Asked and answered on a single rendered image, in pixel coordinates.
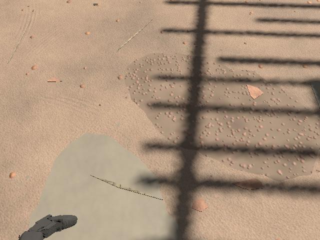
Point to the left robot hand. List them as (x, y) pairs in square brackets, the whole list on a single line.
[(48, 225)]

